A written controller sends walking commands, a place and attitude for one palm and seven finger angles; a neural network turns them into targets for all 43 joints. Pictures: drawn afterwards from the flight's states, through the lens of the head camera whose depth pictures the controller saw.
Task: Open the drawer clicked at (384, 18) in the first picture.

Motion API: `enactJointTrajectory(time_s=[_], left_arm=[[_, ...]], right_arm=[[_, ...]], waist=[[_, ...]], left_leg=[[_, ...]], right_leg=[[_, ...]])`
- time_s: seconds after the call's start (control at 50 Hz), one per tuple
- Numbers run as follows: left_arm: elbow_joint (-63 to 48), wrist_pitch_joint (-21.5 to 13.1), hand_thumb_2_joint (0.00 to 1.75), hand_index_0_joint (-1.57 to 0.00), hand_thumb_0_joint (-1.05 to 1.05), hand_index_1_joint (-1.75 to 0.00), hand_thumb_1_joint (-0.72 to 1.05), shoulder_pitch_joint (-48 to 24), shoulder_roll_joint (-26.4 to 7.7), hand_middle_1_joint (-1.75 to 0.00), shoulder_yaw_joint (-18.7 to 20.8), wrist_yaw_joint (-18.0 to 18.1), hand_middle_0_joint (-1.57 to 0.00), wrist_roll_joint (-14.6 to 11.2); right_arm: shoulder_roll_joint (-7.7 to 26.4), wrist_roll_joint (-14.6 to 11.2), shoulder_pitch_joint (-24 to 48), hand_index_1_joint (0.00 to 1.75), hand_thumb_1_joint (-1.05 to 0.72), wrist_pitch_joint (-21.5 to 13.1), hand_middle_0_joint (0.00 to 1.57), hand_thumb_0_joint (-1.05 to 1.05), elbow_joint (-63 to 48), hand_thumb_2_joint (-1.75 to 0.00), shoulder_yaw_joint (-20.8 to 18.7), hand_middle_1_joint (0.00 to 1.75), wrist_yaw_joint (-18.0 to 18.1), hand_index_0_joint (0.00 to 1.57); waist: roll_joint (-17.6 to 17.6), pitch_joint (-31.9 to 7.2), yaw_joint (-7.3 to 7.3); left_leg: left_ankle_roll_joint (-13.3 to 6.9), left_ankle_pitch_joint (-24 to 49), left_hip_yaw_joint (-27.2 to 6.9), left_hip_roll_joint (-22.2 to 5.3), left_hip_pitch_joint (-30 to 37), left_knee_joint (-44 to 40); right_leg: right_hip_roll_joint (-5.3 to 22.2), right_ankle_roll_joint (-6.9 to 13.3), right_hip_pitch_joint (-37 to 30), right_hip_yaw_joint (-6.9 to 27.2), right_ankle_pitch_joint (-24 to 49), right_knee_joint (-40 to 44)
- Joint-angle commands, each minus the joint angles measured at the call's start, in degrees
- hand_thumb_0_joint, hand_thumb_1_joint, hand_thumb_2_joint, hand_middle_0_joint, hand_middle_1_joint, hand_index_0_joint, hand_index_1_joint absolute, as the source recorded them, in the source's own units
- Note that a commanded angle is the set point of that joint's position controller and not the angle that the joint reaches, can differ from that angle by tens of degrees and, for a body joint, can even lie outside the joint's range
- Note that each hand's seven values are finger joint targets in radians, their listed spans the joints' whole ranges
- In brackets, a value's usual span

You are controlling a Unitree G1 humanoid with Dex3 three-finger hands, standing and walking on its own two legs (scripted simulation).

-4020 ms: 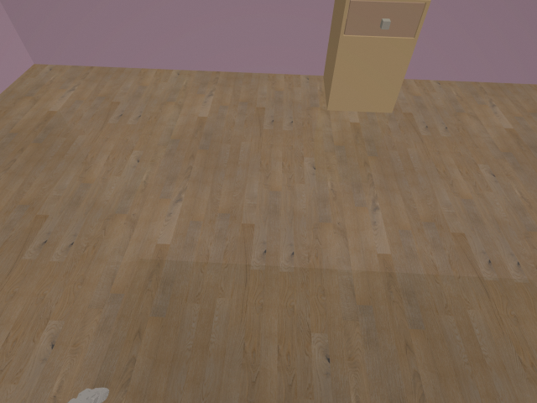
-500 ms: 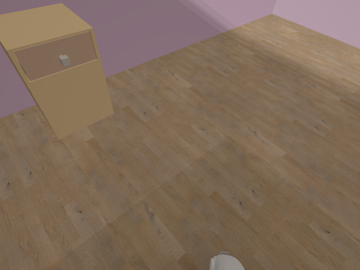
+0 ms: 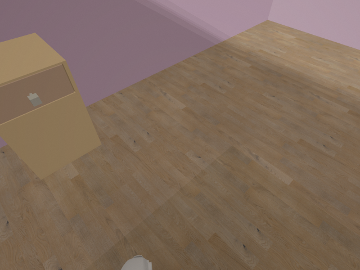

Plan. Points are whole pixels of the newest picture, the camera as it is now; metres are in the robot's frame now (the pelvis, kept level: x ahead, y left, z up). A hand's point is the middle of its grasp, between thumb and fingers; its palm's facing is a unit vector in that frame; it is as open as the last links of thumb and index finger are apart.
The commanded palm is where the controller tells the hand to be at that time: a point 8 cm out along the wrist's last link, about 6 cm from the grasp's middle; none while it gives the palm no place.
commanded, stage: walk to a spot facing it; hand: left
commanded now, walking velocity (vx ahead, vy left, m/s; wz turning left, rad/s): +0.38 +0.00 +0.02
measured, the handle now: (33, 97) +0.87 +0.76 -0.20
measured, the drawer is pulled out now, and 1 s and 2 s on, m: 0.00 0.00 0.00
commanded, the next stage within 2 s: turn to face it in 0.70 s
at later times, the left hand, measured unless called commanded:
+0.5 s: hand (106, 225) +0.27 +0.23 -0.17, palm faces +0.00 -0.98 -0.18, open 7.3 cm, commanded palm none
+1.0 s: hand (145, 161) +0.49 +0.15 -0.16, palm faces -0.04 -0.97 -0.22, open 7.1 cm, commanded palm none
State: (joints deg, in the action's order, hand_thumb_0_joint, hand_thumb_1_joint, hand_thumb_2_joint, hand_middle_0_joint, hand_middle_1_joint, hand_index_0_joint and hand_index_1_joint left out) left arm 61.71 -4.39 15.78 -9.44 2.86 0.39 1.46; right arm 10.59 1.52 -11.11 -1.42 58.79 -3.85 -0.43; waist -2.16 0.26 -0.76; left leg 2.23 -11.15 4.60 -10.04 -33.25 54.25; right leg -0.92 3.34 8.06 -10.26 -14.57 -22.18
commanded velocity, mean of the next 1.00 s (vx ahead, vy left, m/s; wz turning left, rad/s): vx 0.26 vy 0.00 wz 0.02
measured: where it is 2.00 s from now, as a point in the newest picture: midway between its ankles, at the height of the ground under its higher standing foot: (195, 232)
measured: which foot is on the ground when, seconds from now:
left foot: up 0.00-0.16, down 0.18-0.68, up 0.70-1.00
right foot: down 0.00-0.18, up 0.20-0.66, down 0.68-1.00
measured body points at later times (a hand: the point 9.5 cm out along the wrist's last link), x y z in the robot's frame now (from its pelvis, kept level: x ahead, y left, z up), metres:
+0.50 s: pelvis +0.22 +0.05 +0.00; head +0.24 +0.05 +0.45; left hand +0.27 +0.28 -0.15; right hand +0.20 -0.19 -0.15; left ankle +0.19 +0.14 -0.74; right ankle +0.29 -0.11 -0.67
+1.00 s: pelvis +0.42 -0.03 +0.00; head +0.43 -0.04 +0.45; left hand +0.50 +0.20 -0.15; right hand +0.44 -0.27 -0.16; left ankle +0.49 +0.10 -0.69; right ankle +0.40 -0.11 -0.74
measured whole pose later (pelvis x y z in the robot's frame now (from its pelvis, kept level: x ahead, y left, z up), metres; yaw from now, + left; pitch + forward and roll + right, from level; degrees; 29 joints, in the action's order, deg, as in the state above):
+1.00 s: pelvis +0.42 -0.03 +0.00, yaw -3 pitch -1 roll -1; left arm 59.6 -3.0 11.5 -9.2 2.3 1.2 1.4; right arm 10.5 1.0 -12.7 0.3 60.1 -3.2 0.3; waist -2.2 2.3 -1.4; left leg 2.7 -15.3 5.6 -7.0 -29.7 50.6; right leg 1.3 2.9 9.2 -13.5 -14.4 -24.3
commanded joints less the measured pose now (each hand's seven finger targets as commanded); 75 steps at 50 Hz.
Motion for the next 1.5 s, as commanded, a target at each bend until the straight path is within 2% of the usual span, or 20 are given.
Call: enactJointTrajectory(time_s=[0.0, 0.06, 0.12, 0.14, 0.16, 0.18, 0.24, 0.3, 0.56, 0.62, 0.64, 0.66, 0.68, 0.8, 1.08, 1.1, 1.12, 1.14, 1.26, 1.48], left_arm=[[-0.44, -1.18, 0.90, -0.20, 0.00, -0.30, 0.90, 5.49, -7.23, -0.30, 0.86, 0.17, -0.20, -0.28], [0.47, -0.75, 0.90, -0.20, 0.00, -0.30, 0.90, 7.31, -8.25, -0.30, 1.05, 0.32, -0.20, -0.07], [0.52, -0.37, 0.90, -0.20, 0.00, -0.30, 0.90, 5.90, -9.06, -0.30, 1.43, 0.40, -0.20, -0.42], [0.12, -0.30, 0.90, -0.20, 0.00, -0.30, 0.90, 5.94, -7.91, -0.30, 1.31, 0.24, -0.20, -0.65], [-0.99, -0.02, 0.90, -0.20, 0.00, -0.30, 0.90, 8.05, -4.57, -0.30, 0.90, -0.32, -0.20, -1.19], [-3.18, -0.43, 0.90, -0.20, 0.00, -0.30, 0.90, 5.40, -4.98, -0.30, 0.92, -0.38, -0.20, -0.86], [-2.66, 0.67, 0.90, -0.20, 0.00, -0.30, 0.90, -0.15, -3.88, -0.30, 1.41, -1.05, -0.20, -0.24], [-0.91, 2.71, 0.90, -0.20, 0.00, -0.30, 0.90, 4.96, -1.19, -0.30, 1.42, -1.29, -0.20, 0.33], [-7.55, 3.11, 0.90, -0.20, 0.00, -0.30, 0.90, -10.54, -1.85, -0.30, 1.34, -2.04, -0.20, 0.14], [-3.80, 1.93, 0.90, -0.20, 0.00, -0.30, 0.90, 2.02, -4.35, -0.30, 2.07, -1.75, -0.20, 0.48], [-1.04, 1.10, 0.90, -0.20, 0.00, -0.30, 0.90, 10.38, -8.68, -0.30, 3.04, -1.25, -0.20, 0.72], [0.19, 0.63, 0.90, -0.20, 0.00, -0.30, 0.90, 16.32, -15.77, -0.30, 4.62, -0.30, -0.20, 0.39], [0.23, 0.85, 0.90, -0.20, 0.00, -0.30, 0.90, 15.57, -17.40, -0.30, 4.75, 0.06, -0.20, -0.90], [-3.41, -0.21, 0.90, -0.20, 0.00, -0.30, 0.90, -1.37, -5.79, -0.30, 0.87, 0.89, -0.20, -0.24], [-5.46, 2.70, 0.90, -0.20, 0.00, -0.30, 0.90, -0.96, -11.13, -0.30, 2.40, 1.50, -0.20, -0.24], [-6.19, 2.98, 0.90, -0.20, 0.00, -0.30, 0.90, -1.04, -11.26, -0.30, 2.48, 1.28, -0.20, -0.67], [-8.08, 3.36, 0.90, -0.20, 0.00, -0.30, 0.90, -0.06, -8.92, -0.30, 2.44, 0.95, -0.20, -1.47], [-10.73, 3.55, 0.90, -0.20, 0.00, -0.30, 0.90, -1.93, -7.39, -0.30, 1.54, 1.08, -0.20, -1.20], [-9.85, 5.52, 0.90, -0.20, 0.00, -0.30, 0.90, -1.92, -7.54, -0.30, 2.82, 0.35, -0.20, -0.31], [-15.51, 5.70, 0.90, -0.20, 0.00, -0.30, 0.90, -6.90, -7.59, -0.30, 2.52, 0.93, -0.20, -0.69]], right_arm=[[0.43, 0.04, 3.40, 0.30, -0.90, -0.83, 0.20, 0.00, -4.25, -0.90, 0.85, 0.30, -1.66, 0.20], [1.52, -0.15, 7.05, 0.30, -0.90, -1.27, 0.20, 0.00, -5.70, -0.90, 0.80, 0.30, -1.83, 0.20], [4.08, 0.15, -0.98, 0.30, -0.90, -2.01, 0.20, 0.00, -3.35, -0.90, 0.14, 0.30, -1.02, 0.20], [7.44, 0.53, -9.82, 0.30, -0.90, -2.38, 0.20, 0.00, -0.83, -0.90, -0.74, 0.30, -0.35, 0.20], [15.13, 1.23, -18.15, 0.30, -0.90, -2.64, 0.20, 0.00, 0.87, -0.90, -2.49, 0.30, 0.26, 0.20], [16.13, 0.58, -20.25, 0.30, -0.90, -1.91, 0.20, 0.00, 1.47, -0.90, -2.44, 0.30, 0.46, 0.20], [8.07, 0.18, -8.82, 0.30, -0.90, -2.57, 0.20, 0.00, -1.20, -0.90, -0.58, 0.30, 1.09, 0.20], [4.92, -0.09, -5.73, 0.30, -0.90, -3.54, 0.20, 0.00, -0.83, -0.90, 0.22, 0.30, 1.44, 0.20], [5.90, 0.44, -14.67, 0.30, -0.90, -2.96, 0.20, 0.00, 3.51, -0.90, -0.44, 0.30, 1.33, 0.20], [6.89, 0.13, -12.81, 0.30, -0.90, -2.47, 0.20, 0.00, 3.61, -0.90, -0.38, 0.30, 1.33, 0.20], [5.88, -0.54, -12.90, 0.30, -0.90, -2.64, 0.20, 0.00, 3.35, -0.90, -0.17, 0.30, 0.73, 0.20], [1.39, -1.26, -14.83, 0.30, -0.90, -2.81, 0.20, 0.00, 1.31, -0.90, 0.72, 0.30, 0.49, 0.20], [3.30, -1.44, -11.43, 0.30, -0.90, -2.38, 0.20, 0.00, 0.13, -0.90, 0.64, 0.30, 0.72, 0.20], [-0.57, -0.10, -12.62, 0.30, -0.90, 0.31, 0.20, 0.00, 2.95, -0.90, 0.88, 0.30, 0.72, 0.20], [4.29, -0.12, -1.91, 0.30, -0.90, 1.84, 0.20, 0.00, -4.75, -0.90, 0.34, 0.30, -0.74, 0.20], [6.78, 0.13, -6.23, 0.30, -0.90, 1.62, 0.20, 0.00, -4.24, -0.90, -0.38, 0.30, -0.54, 0.20], [12.89, 0.72, -9.82, 0.30, -0.90, 1.20, 0.20, 0.00, -4.77, -0.90, -1.71, 0.30, -0.16, 0.20], [16.47, -0.09, -12.83, 0.30, -0.90, 1.59, 0.20, 0.00, -4.26, -0.90, -2.11, 0.30, 0.15, 0.20], [11.82, -0.39, 1.68, 0.30, -0.90, 1.26, 0.20, 0.00, -9.44, -0.90, -1.28, 0.30, 0.92, 0.20], [13.81, 0.00, -1.02, 0.30, -0.90, 2.44, 0.20, 0.00, -10.03, -0.90, -3.54, 0.30, 0.27, 0.20]], waist=[[7.65, 4.85, 2.13], [7.02, 5.93, 2.97], [5.38, 2.57, -1.77], [-0.38, -2.96, -5.39], [-15.94, -9.78, -7.29], [-16.52, -9.57, -7.48], [-3.20, 2.09, -3.09], [-3.47, 2.58, 1.29], [-4.31, 6.77, -1.69], [-1.09, -0.03, 4.90], [4.89, -6.01, 8.44], [20.74, -11.93, 9.08], [17.43, -13.10, 8.81], [7.30, -0.52, -0.85], [7.74, 0.16, -0.49], [2.42, -3.32, -2.66], [-12.59, -6.43, -3.86], [-17.66, -8.02, -4.63], [-4.71, -3.50, 0.75], [-6.50, -5.05, -1.59]], left_leg=[[-0.11, 2.29, 1.52, 0.80, 0.65, -11.25], [-1.36, -0.19, 2.47, 2.00, 3.56, -16.02], [-2.77, 0.46, 5.49, 5.64, 19.63, -23.68], [-4.30, 1.81, 2.07, 3.25, 33.89, -26.72], [-9.17, 1.71, -18.22, -11.19, 46.28, -30.59], [-13.20, -1.45, -27.95, -18.19, 45.60, -38.04], [-10.23, -7.93, -18.03, -14.01, 28.79, -42.48], [-7.86, -2.13, -5.44, -9.13, 22.18, -44.03], [-8.33, 13.03, 5.46, -9.93, 32.07, -40.65], [-5.46, 26.76, 9.59, -6.92, 30.04, -22.81], [-3.40, 20.39, 11.01, -3.88, 20.54, -8.37], [-0.62, -17.37, 10.61, 4.97, 3.20, 10.86], [-1.50, -22.50, 1.52, 5.12, -0.07, 20.27], [-0.26, -6.95, -2.51, 0.29, 5.33, 11.53], [-1.23, -1.22, 3.73, 5.41, 14.92, -19.92], [-2.27, 9.82, 2.59, 5.49, 23.42, -25.06], [-9.12, 31.79, -15.23, -7.40, 33.39, -28.78], [-16.46, 40.99, -25.73, -16.48, 33.16, -32.63], [-10.27, 5.28, -15.13, -4.30, 19.25, -37.98], [-12.72, 8.37, -23.77, -3.18, 23.15, -35.28]], right_leg=[[15.94, 4.99, -0.51, 9.84, 11.90, 10.62], [17.39, 4.78, -3.67, 11.09, 14.87, 8.90], [14.85, 2.69, -1.35, 7.06, 25.29, -3.54], [11.88, 0.48, 4.64, 4.38, 23.92, -16.32], [4.05, -2.54, 17.88, 0.38, 1.22, -35.54], [1.51, -2.19, 24.99, 5.09, -18.63, -47.05], [8.36, -2.10, 28.90, 10.31, -6.39, -52.49], [9.08, -3.38, 23.98, 9.49, -0.76, -48.10], [6.93, -2.59, 22.77, 3.51, 3.27, -15.95], [1.88, -0.32, 3.17, -0.03, 4.30, -8.32], [6.97, 1.68, -11.45, 6.36, 5.78, -6.92], [24.17, 7.88, -24.04, 32.35, 13.03, -1.16], [27.59, 11.22, -20.98, 38.27, 12.48, 4.56], [18.75, 4.85, 5.83, 11.94, 18.21, 8.28], [20.44, 0.43, -1.79, -0.65, 31.96, -8.84], [18.33, -1.90, 1.64, -2.64, 28.54, -18.03], [10.89, -6.65, 14.99, -4.59, 5.39, -32.20], [5.87, -7.52, 19.71, 0.62, -26.14, -44.67], [7.95, -8.05, 20.73, 8.93, -7.61, -44.39], [4.10, -8.48, 18.15, 9.53, -10.95, -26.87]])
